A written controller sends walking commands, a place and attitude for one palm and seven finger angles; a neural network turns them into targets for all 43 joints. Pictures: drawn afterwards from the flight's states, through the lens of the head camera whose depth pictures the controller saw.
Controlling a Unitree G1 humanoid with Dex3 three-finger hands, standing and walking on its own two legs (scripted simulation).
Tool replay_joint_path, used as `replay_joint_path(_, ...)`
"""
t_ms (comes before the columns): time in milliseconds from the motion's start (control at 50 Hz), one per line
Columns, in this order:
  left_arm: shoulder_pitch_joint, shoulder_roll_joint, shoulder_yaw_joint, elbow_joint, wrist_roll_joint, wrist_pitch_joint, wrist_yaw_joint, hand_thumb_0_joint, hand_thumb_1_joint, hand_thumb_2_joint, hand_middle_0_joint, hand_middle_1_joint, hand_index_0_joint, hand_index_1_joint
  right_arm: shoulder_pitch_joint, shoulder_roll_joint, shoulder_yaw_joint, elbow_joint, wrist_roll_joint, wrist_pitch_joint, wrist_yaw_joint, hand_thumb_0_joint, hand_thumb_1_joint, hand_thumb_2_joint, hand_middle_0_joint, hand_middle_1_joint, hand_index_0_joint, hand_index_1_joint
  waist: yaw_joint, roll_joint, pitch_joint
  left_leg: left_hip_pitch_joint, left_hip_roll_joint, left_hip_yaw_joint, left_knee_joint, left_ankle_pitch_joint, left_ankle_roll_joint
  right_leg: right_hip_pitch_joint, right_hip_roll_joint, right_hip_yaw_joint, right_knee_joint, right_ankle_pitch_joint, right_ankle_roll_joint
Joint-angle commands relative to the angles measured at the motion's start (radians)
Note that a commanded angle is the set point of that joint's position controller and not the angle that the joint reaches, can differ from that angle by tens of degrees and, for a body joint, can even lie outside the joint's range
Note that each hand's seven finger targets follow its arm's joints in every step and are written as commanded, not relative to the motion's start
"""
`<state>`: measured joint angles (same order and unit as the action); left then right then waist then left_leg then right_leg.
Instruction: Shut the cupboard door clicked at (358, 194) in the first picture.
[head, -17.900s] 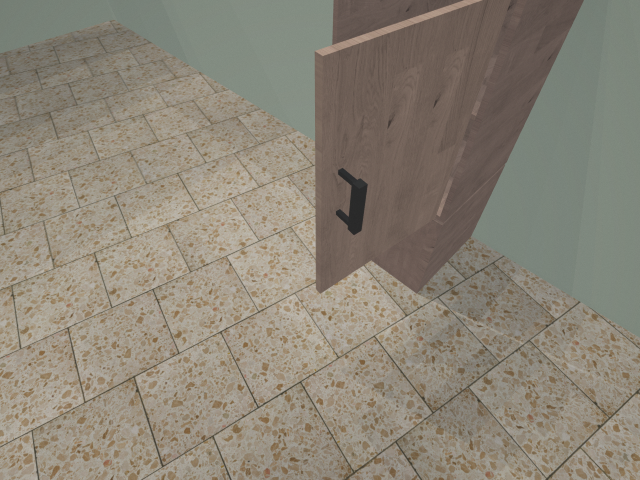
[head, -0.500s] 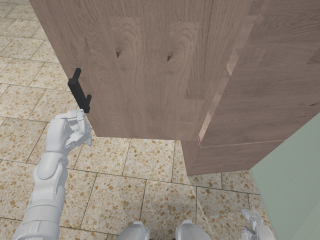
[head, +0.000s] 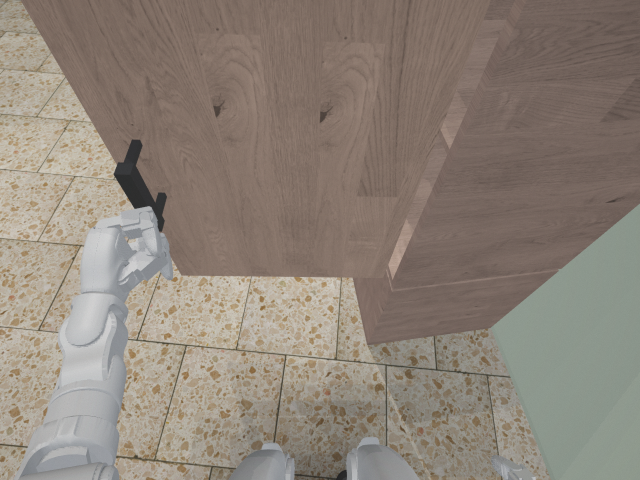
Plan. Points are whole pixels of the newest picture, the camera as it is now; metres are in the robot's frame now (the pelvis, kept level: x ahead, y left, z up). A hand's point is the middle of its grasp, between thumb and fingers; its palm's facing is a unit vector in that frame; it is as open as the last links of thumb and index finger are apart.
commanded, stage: bring the fist close to the handle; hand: left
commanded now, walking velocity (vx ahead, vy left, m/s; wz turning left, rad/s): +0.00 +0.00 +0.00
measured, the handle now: (145, 188) +0.48 +0.25 +0.04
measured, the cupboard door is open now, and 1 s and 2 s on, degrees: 82 70 59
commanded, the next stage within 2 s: push the door shut along its arc in 0.06 s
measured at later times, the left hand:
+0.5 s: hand (168, 227) +0.42 +0.20 +0.04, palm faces -0.03 -1.00 -0.04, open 3.2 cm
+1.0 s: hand (187, 189) +0.48 +0.19 +0.04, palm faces -0.17 -0.98 -0.02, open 3.1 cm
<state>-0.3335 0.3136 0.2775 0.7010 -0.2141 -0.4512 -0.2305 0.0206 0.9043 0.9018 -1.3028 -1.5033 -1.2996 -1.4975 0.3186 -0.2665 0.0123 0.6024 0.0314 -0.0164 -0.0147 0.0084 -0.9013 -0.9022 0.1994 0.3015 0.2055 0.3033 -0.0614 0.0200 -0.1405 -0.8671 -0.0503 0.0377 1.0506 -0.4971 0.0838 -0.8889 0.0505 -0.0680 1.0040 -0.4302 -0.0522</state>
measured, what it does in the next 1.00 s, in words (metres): stands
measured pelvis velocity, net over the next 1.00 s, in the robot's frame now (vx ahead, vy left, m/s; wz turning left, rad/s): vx -0.01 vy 0.01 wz -0.01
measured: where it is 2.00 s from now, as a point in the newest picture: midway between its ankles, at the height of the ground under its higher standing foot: outside the picture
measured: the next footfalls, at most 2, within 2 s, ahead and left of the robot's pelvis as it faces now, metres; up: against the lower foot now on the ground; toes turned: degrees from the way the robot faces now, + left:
none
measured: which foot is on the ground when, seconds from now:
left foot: down 0.00-1.00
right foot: down 0.00-1.00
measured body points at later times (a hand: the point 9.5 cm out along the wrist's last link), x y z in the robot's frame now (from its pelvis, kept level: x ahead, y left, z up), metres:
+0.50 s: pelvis +0.00 +0.00 -0.01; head +0.09 +0.01 +0.43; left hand +0.41 +0.26 +0.05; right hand +0.09 -0.26 -0.12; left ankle +0.00 +0.06 -0.67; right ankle +0.03 -0.09 -0.67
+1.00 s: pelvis -0.01 +0.01 -0.02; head +0.12 +0.03 +0.41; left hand +0.48 +0.24 +0.05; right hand +0.01 -0.27 -0.12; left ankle +0.00 +0.06 -0.67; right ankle +0.03 -0.09 -0.67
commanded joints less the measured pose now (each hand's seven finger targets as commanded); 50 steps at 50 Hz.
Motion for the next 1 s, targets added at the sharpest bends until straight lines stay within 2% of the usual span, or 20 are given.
replay_joint_path(0, -0.382, 0.2, 0.029, -0.2, -0.011, -0.089, -0.005, 0.0, 0.9, 0.9, -1.3, -1.5, -1.3, -1.5, 0.021, -0.148, -0.06, -0.095, -0.002, -0.039, -0.014, 0.0, -0.9, -0.9, 0.2, 0.3, 0.2, 0.3, -0.015, 0.043, -0.353, 0.195, 0.052, -0.107, -0.139, 0.3, -0.073, 0.203, -0.022, 0.069, -0.094, 0.215, 0.019)
replay_joint_path(40, -0.389, 0.211, 0.034, -0.172, -0.009, -0.084, -0.007, 0.0, 0.9, 0.9, -1.3, -1.5, -1.3, -1.5, 0.018, -0.151, -0.057, -0.094, -0.001, -0.037, -0.015, 0.0, -0.9, -0.9, 0.2, 0.3, 0.2, 0.3, -0.009, 0.055, -0.346, 0.197, 0.052, -0.115, -0.146, 0.29, -0.079, 0.193, -0.022, 0.065, -0.094, 0.199, 0.016)
replay_joint_path(60, -0.409, 0.178, 0.005, -0.176, -0.011, -0.082, -0.009, 0.0, 0.9, 0.9, -1.3, -1.5, -1.3, -1.5, 0.016, -0.148, -0.057, -0.092, -0.002, -0.039, -0.013, 0.0, -0.9, -0.9, 0.2, 0.3, 0.2, 0.3, -0.018, 0.07, -0.354, 0.216, 0.052, -0.116, -0.146, 0.303, -0.08, 0.186, -0.022, 0.062, -0.096, 0.206, 0.017)
replay_joint_path(160, -0.337, 0.177, 0.011, -0.159, -0.01, -0.064, -0.009, 0.0, 0.9, 0.9, -1.3, -1.5, -1.3, -1.5, 0.022, -0.15, -0.061, -0.107, 0.0, -0.031, -0.006, 0.0, -0.9, -0.9, 0.2, 0.3, 0.2, 0.3, 0.003, 0.054, -0.383, 0.24, 0.055, -0.117, -0.144, 0.378, -0.087, 0.204, -0.021, 0.057, -0.089, 0.253, 0.017)
replay_joint_path(180, -0.375, 0.2, 0.019, -0.147, -0.006, -0.061, -0.01, 0.0, 0.9, 0.9, -1.3, -1.5, -1.3, -1.5, 0.028, -0.154, -0.058, -0.102, 0.0, -0.028, -0.007, 0.0, -0.9, -0.9, 0.2, 0.3, 0.2, 0.3, -0.005, 0.058, -0.365, 0.233, 0.055, -0.123, -0.141, 0.387, -0.09, 0.194, -0.02, 0.054, -0.083, 0.256, 0.014)
replay_joint_path(220, -0.431, 0.23, 0.046, -0.094, -0.003, -0.057, -0.014, 0.0, 0.9, 0.9, -1.3, -1.5, -1.3, -1.5, 0.031, -0.154, -0.056, -0.091, 0.0, -0.021, -0.009, 0.0, -0.9, -0.9, 0.2, 0.3, 0.2, 0.3, -0.02, -0.013, -0.336, 0.174, 0.053, -0.113, -0.13, 0.33, -0.074, 0.205, -0.02, 0.066, -0.091, 0.248, 0.022)
replay_joint_path(240, -0.452, 0.258, 0.065, -0.082, 0.001, -0.062, -0.018, 0.0, 0.9, 0.9, -1.3, -1.5, -1.3, -1.5, 0.025, -0.153, -0.054, -0.095, 0.0, -0.018, -0.012, 0.0, -0.9, -0.9, 0.2, 0.3, 0.2, 0.3, -0.017, -0.01, -0.329, 0.144, 0.049, -0.105, -0.13, 0.293, -0.068, 0.217, -0.023, 0.075, -0.093, 0.233, 0.022)
replay_joint_path(260, -0.492, 0.247, 0.047, -0.07, 0.005, -0.064, -0.025, 0.0, 0.9, 0.9, -1.3, -1.5, -1.3, -1.5, 0.023, -0.15, -0.048, -0.096, 0.001, -0.017, -0.013, 0.0, -0.9, -0.9, 0.2, 0.3, 0.2, 0.3, -0.026, -0.001, -0.328, 0.124, 0.044, -0.1, -0.129, 0.262, -0.062, 0.223, -0.025, 0.082, -0.095, 0.217, 0.022)
replay_joint_path(300, -0.555, 0.268, 0.054, -0.064, 0.009, -0.076, -0.04, 0.0, 0.9, 0.9, -1.3, -1.5, -1.3, -1.5, 0.029, -0.152, -0.047, -0.091, 0.0, -0.017, -0.015, 0.0, -0.9, -0.9, 0.2, 0.3, 0.2, 0.3, -0.026, 0.056, -0.357, 0.166, 0.046, -0.111, -0.124, 0.289, -0.068, 0.202, -0.024, 0.078, -0.083, 0.226, 0.015)
replay_joint_path(320, -0.559, 0.284, 0.064, -0.048, 0.009, -0.081, -0.049, 0.0, 0.9, 0.9, -1.3, -1.5, -1.3, -1.5, 0.033, -0.156, -0.049, -0.087, 0.0, -0.016, -0.016, 0.0, -0.9, -0.9, 0.2, 0.3, 0.2, 0.3, -0.027, 0.044, -0.375, 0.184, 0.05, -0.115, -0.118, 0.303, -0.07, 0.192, -0.021, 0.076, -0.081, 0.228, 0.016)
replay_joint_path(360, -0.57, 0.254, 0.034, -0.028, 0.004, -0.082, -0.074, 0.0, 0.9, 0.9, -1.3, -1.5, -1.3, -1.5, 0.04, -0.155, -0.05, -0.084, 0.001, -0.017, -0.013, 0.0, -0.9, -0.9, 0.2, 0.3, 0.2, 0.3, -0.032, 0.064, -0.4, 0.208, 0.05, -0.116, -0.11, 0.336, -0.072, 0.183, -0.022, 0.074, -0.08, 0.245, 0.016)
replay_joint_path(480, -0.746, 0.276, 0.009, 0.082, 0.012, -0.071, -0.124, 0.0, 0.9, 0.9, -1.3, -1.5, -1.3, -1.5, 0.075, -0.17, -0.049, -0.054, 0.004, -0.006, -0.017, 0.0, -0.9, -0.9, 0.2, 0.3, 0.2, 0.3, -0.076, 0.079, -0.362, 0.201, 0.055, -0.139, -0.099, 0.31, -0.069, 0.101, -0.019, 0.066, -0.075, 0.205, 0.012)
replay_joint_path(520, -0.739, 0.291, 0.021, 0.11, 0.013, -0.069, -0.134, 0.0, 0.9, 0.9, -1.3, -1.5, -1.3, -1.5, 0.088, -0.179, -0.052, -0.048, 0.004, -0.003, -0.014, 0.0, -0.9, -0.9, 0.2, 0.3, 0.2, 0.3, -0.07, 0.058, -0.404, 0.22, 0.057, -0.148, -0.098, 0.318, -0.071, 0.098, -0.018, 0.063, -0.073, 0.199, 0.012)
replay_joint_path(580, -0.833, 0.267, -0.021, 0.128, 0.019, -0.07, -0.153, 0.0, 0.9, 0.9, -1.3, -1.5, -1.3, -1.5, 0.102, -0.181, -0.051, -0.035, 0.003, -0.001, -0.014, 0.0, -0.9, -0.9, 0.2, 0.3, 0.2, 0.3, -0.102, 0.089, -0.398, 0.233, 0.057, -0.155, -0.085, 0.326, -0.067, 0.053, -0.016, 0.06, -0.068, 0.195, 0.01)
replay_joint_path(780, -0.932, 0.367, 0.037, 0.206, 0.037, -0.055, -0.178, 0.0, 0.9, 0.9, -1.3, -1.5, -1.3, -1.5, 0.147, -0.195, -0.046, -0.027, -0.002, 0.015, -0.008, 0.0, -0.9, -0.9, 0.2, 0.3, 0.2, 0.3, -0.114, 0.111, -0.439, 0.203, 0.056, -0.158, -0.063, 0.33, -0.058, 0.047, -0.007, 0.064, -0.056, 0.192, 0.007)
replay_joint_path(820, -0.943, 0.407, 0.058, 0.234, 0.044, -0.046, -0.186, 0.0, 0.9, 0.9, -1.3, -1.5, -1.3, -1.5, 0.156, -0.201, -0.042, -0.026, -0.002, 0.022, -0.007, 0.0, -0.9, -0.9, 0.2, 0.3, 0.2, 0.3, -0.121, 0.089, -0.431, 0.172, 0.059, -0.156, -0.06, 0.308, -0.054, 0.054, -0.006, 0.068, -0.059, 0.18, 0.01)
replay_joint_path(880, -0.979, 0.406, 0.052, 0.236, 0.041, -0.041, -0.202, 0.0, 0.9, 0.9, -1.3, -1.5, -1.3, -1.5, 0.165, -0.202, -0.041, -0.031, -0.001, 0.022, -0.006, 0.0, -0.9, -0.9, 0.2, 0.3, 0.2, 0.3, -0.129, 0.115, -0.444, 0.181, 0.059, -0.156, -0.049, 0.313, -0.051, 0.033, -0.002, 0.067, -0.051, 0.183, 0.007)
replay_joint_path(920, -0.985, 0.446, 0.073, 0.266, 0.052, -0.029, -0.211, 0.0, 0.9, 0.9, -1.3, -1.5, -1.3, -1.5, 0.176, -0.209, -0.041, -0.024, -0.002, 0.027, -0.007, 0.0, -0.9, -0.9, 0.2, 0.3, 0.2, 0.3, -0.131, 0.12, -0.442, 0.182, 0.064, -0.161, -0.045, 0.329, -0.055, 0.023, -0.001, 0.065, -0.05, 0.185, 0.008)
replay_joint_path(960, -1.008, 0.438, 0.062, 0.272, 0.052, -0.018, -0.22, 0.0, 0.9, 0.9, -1.3, -1.5, -1.3, -1.5, 0.181, -0.21, -0.04, -0.025, -0.001, 0.027, -0.005, 0.0, -0.9, -0.9, 0.2, 0.3, 0.2, 0.3, -0.146, 0.111, -0.444, 0.177, 0.066, -0.163, -0.038, 0.325, -0.051, 0.008, 0.0, 0.063, -0.049, 0.182, 0.01)
replay_joint_path(980, -1.04, 0.431, 0.051, 0.264, 0.048, -0.02, -0.227, 0.0, 0.9, 0.9, -1.3, -1.5, -1.3, -1.5, 0.186, -0.209, -0.037, -0.026, -0.001, 0.026, -0.006, 0.0, -0.9, -0.9, 0.2, 0.3, 0.2, 0.3, -0.148, 0.147, -0.45, 0.201, 0.066, -0.17, -0.036, 0.355, -0.057, -0.013, 0.003, 0.056, -0.039, 0.188, 0.005)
